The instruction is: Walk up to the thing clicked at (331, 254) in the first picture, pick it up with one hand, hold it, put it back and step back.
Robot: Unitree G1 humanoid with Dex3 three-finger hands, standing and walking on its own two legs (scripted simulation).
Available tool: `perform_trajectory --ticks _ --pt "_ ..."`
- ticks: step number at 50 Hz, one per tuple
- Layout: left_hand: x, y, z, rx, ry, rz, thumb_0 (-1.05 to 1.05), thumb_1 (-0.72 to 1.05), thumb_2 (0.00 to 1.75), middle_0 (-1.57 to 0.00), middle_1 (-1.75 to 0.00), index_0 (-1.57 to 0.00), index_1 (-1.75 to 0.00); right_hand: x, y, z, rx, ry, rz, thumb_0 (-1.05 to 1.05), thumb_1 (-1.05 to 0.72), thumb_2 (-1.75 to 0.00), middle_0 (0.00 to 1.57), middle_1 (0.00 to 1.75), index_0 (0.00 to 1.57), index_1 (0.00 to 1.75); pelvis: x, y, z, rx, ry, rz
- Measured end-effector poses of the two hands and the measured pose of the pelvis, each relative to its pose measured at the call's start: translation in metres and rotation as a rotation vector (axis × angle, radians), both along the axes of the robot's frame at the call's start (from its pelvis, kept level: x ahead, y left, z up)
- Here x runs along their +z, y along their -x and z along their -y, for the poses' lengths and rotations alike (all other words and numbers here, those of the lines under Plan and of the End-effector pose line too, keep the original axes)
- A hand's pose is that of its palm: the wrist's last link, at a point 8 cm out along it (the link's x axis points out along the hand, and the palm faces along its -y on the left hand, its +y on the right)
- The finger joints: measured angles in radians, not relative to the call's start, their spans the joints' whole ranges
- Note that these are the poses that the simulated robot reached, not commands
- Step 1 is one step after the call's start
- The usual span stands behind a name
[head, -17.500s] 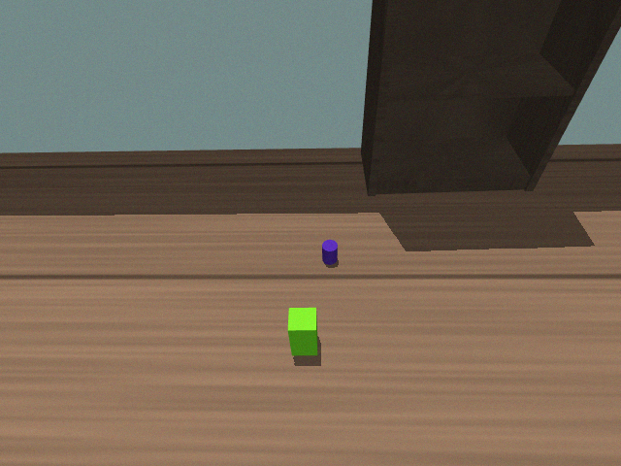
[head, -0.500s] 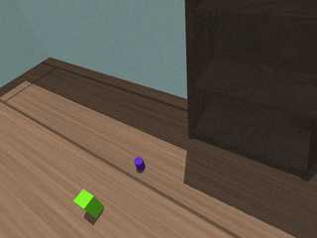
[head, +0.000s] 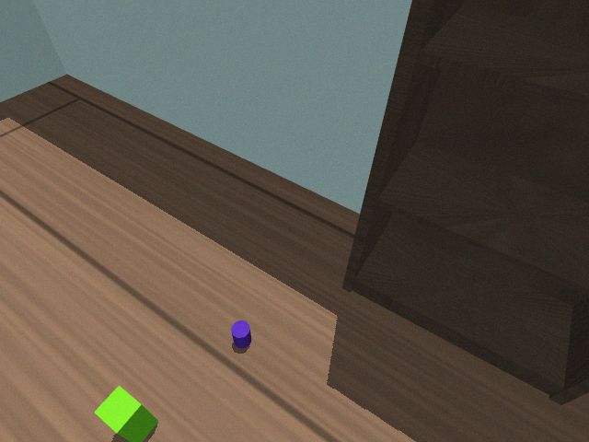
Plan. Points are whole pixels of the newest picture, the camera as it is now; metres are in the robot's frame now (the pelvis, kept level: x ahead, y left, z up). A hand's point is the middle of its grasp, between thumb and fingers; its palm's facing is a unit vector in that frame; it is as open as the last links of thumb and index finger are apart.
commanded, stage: walk up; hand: left
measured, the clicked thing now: (241, 334) +0.58 +0.19 -0.72
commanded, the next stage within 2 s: none
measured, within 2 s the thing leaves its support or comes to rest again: neither
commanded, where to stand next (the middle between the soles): +0.18 -0.03 m, yaw -3 degrees
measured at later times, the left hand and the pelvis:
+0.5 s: hand (157, 430) +0.18 +0.23 -0.12, palm faces -0.05 -0.90 -0.42, open 7.3 cm; pelvis +0.10 -0.04 +0.00, yaw -1 degrees
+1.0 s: hand (157, 430) +0.18 +0.24 -0.16, palm faces -0.01 -0.94 -0.33, open 7.3 cm; pelvis +0.14 -0.02 +0.00, yaw -1 degrees
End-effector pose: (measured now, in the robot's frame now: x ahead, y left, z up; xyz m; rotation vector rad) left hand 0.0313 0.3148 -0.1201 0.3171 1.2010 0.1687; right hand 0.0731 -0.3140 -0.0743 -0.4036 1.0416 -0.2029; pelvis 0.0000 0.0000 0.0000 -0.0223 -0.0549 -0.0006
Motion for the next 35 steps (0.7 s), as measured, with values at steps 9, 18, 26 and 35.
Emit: perform_trajectory --ticks 9,18,26,35 --pt "0.015 -0.072 0.006 -0.040 -0.001 0.035 0.01 0.91 0.90 -0.20 -0.30 -0.21 -0.30 -0.003 -0.019 0.005 -0.034 -0.020 -0.048 0.01 -0.90 -0.90 0.21 0.30 0.21 0.30 0.007 -0.047 0.006 -0.021 -0.031 0.005" --pt "0.024 -0.129 0.035 -0.053 -0.094 0.068 0.01 0.91 0.90 -0.20 -0.30 -0.21 -0.30 -0.051 -0.056 0.036 -0.072 -0.074 -0.122 0.01 -0.90 -0.90 0.21 0.30 0.20 0.30 -0.010 -0.090 0.036 -0.028 -0.022 -0.004" --pt "0.038 -0.140 0.046 -0.045 -0.099 0.085 0.01 0.91 0.90 -0.21 -0.30 -0.21 -0.30 -0.050 -0.097 0.030 -0.025 -0.101 -0.120 0.01 -0.90 -0.90 0.21 0.30 0.20 0.29 -0.001 -0.106 0.038 -0.024 -0.044 -0.010" --pt "0.004 -0.151 0.021 -0.002 -0.059 0.058 0.01 0.91 0.90 -0.20 -0.30 -0.21 -0.30 -0.044 -0.104 0.019 -0.055 -0.029 -0.120 0.01 -0.90 -0.90 0.21 0.30 0.20 0.29 -0.013 -0.115 0.019 -0.021 -0.045 0.007"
